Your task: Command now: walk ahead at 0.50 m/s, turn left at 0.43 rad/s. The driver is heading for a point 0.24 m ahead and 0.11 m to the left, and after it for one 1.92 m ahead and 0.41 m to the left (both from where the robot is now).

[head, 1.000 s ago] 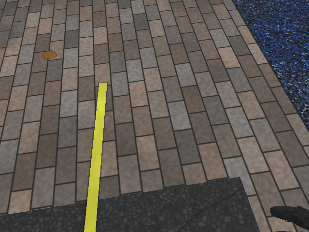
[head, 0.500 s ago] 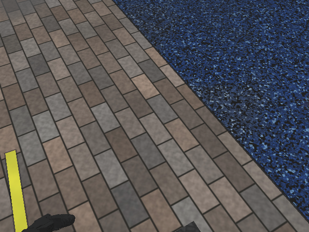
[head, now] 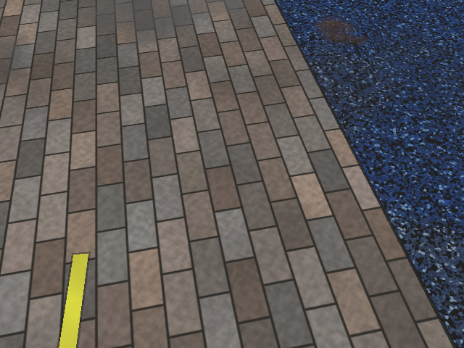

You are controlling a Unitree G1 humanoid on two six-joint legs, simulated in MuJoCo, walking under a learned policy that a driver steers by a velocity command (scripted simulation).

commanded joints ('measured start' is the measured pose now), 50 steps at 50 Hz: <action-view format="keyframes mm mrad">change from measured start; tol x32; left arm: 1 22 169 43 -24 -11 11 10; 50 -196 89 0 -110 24 59 14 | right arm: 1 -151 -50 -6 -127 1 -17 22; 8 257 -279 -92 -124 -22 -7 -11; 50 30 -77 -23 -109 -53 67 -48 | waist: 1 16 -80 81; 8 -158 128 -519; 28 -38 97 -125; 30 -118 -340 -126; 50 -53 58 -36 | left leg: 1 -64 -10 40 -53 -71 31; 6 553 -113 55 -166 22 148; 8 1119 317 -697 -174 469 460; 15 399 88 -237 -312 419 296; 26 423 26 -393 -208 -23 180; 30 105 -249 -125 245 -762 1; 34 71 -154 -135 565 -604 -86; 46 640 20 -117 -296 -79 20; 50 401 18 -141 -306 -375 61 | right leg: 1 40 -323 53 -1 487 -112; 5 28 -280 -16 425 1102 -36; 8 -722 30 220 1293 -396 111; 26 -463 -22 261 417 44 120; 30 -153 -454 701 147 616 -196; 50 -264 -96 183 276 106 93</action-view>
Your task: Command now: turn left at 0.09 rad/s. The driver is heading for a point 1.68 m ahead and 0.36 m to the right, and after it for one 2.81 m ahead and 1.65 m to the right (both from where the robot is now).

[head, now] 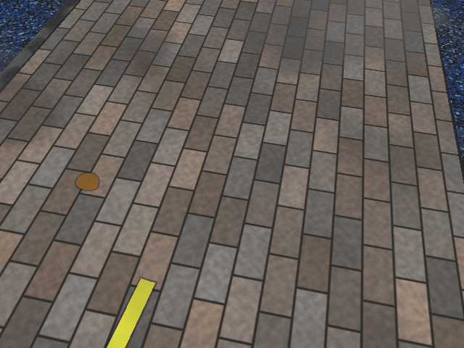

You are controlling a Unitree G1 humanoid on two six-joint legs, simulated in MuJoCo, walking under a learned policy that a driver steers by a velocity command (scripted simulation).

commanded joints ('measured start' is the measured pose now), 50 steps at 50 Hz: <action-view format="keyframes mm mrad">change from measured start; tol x16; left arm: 1 -38 118 30 -48 3 -14 9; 40 -66 72 31 190 -59 -60 5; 46 403 244 89 338 -43 -87 -19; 50 168 106 32 261 -30 -115 -32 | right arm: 1 -37 -120 -26 -56 -6 -39 3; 50 -4 -117 -35 155 64 -151 -1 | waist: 1 -13 133 -32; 32 -18 28 -5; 39 -70 220 168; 44 65 97 44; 46 115 -323 -53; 50 10 -74 95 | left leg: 1 -61 108 -123 -163 16 54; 32 -4 37 -32 -135 211 26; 37 -43 217 -324 -333 -558 179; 40 19 327 -437 -369 -418 242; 44 -164 147 -143 -166 -126 133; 47 -537 -20 -43 603 -279 28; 50 -600 106 -34 622 -2 73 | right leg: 1 79 -13 11 -33 59 7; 32 134 -17 4 -70 155 -2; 35 45 60 -84 40 -199 -14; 39 -233 -13 -11 333 -269 -75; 41 -238 -46 1 239 -296 -110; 44 252 56 -96 -23 9 -86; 47 436 -371 707 -345 -355 -318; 50 345 -267 404 -357 -202 -231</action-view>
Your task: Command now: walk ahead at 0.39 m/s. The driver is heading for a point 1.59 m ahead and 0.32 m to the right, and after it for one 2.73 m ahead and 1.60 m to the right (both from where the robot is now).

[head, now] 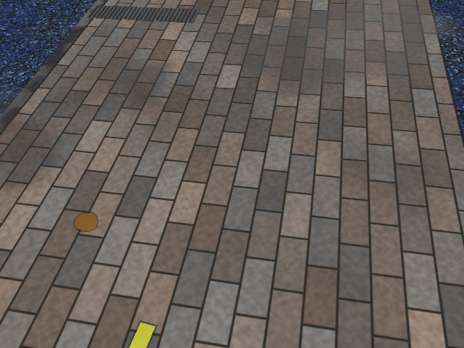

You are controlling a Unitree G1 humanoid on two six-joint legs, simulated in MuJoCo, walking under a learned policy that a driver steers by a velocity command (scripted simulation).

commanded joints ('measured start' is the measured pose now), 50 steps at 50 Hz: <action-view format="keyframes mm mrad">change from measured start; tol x32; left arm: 1 38 99 0 -34 6 -12 -6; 20 334 -15 -44 -18 19 39 26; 50 -81 96 7 -46 10 79 55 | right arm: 1 -118 -92 -24 -92 -12 -42 10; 13 -441 -9 9 -204 -19 -34 53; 20 57 -204 -39 -54 -70 -27 44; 50 -122 -52 21 66 -41 46 -11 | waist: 1 18 -132 118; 14 41 -134 141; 20 -68 239 -462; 25 19 11 -71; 50 -20 -51 -38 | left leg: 1 -429 111 -28 55 160 23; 15 -145 6 80 -515 466 3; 18 266 -7 70 -566 626 71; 20 822 456 -496 -509 1138 354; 26 8 213 -102 -779 640 194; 35 -140 134 -82 -828 -147 73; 50 180 35 39 -607 410 -2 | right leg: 1 225 -275 377 -349 22 -111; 17 243 -201 66 -52 963 -36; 18 168 -157 49 125 906 2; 20 -307 84 108 787 -403 81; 21 -301 43 220 869 -379 76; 36 60 -133 119 -67 151 29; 50 -8 -82 83 -57 348 24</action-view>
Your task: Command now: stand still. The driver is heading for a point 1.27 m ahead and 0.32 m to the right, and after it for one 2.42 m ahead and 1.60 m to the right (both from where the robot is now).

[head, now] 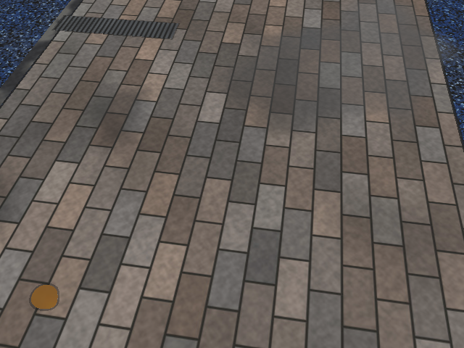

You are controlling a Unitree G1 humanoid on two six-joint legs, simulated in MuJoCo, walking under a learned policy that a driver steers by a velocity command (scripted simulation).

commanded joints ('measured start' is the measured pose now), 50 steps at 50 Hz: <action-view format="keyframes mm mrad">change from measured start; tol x32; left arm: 1 31 120 20 -20 -2 -4 3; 50 242 139 17 -34 2 -79 -16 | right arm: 1 8 -94 -17 -23 3 -1 -4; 29 284 -163 -56 51 27 -103 19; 50 -252 -37 -38 -189 21 -81 41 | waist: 1 2 -14 -71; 50 54 -72 83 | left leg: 1 62 46 -43 -32 254 29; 13 77 53 -48 -34 258 21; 19 -98 51 -89 -25 -468 87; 26 191 361 -608 -161 -241 297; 32 9 267 -286 -157 7 144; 38 -634 59 -142 841 -185 44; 50 -470 82 -7 207 311 5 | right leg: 1 31 -46 43 -61 316 -33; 13 39 -30 25 -76 298 -30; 19 -128 -27 65 -67 -431 -106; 29 -599 -39 32 417 -345 -103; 34 299 60 -82 81 120 -83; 37 388 -381 744 -298 -203 -288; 50 144 -162 76 -399 399 -160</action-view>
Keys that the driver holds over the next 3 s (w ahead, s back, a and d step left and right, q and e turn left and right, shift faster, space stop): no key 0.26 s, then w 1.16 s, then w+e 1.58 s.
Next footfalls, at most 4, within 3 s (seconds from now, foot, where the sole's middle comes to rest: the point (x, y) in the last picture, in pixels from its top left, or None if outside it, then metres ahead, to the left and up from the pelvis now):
0.68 right None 0.19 -0.15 -0.78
1.20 left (232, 325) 0.57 0.04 -0.78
1.76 right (312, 240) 0.85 -0.22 -0.78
2.26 left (273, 166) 1.19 -0.11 -0.78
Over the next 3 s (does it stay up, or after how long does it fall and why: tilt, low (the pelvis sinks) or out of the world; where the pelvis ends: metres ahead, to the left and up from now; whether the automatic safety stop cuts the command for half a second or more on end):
stays up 1.28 -0.41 0.00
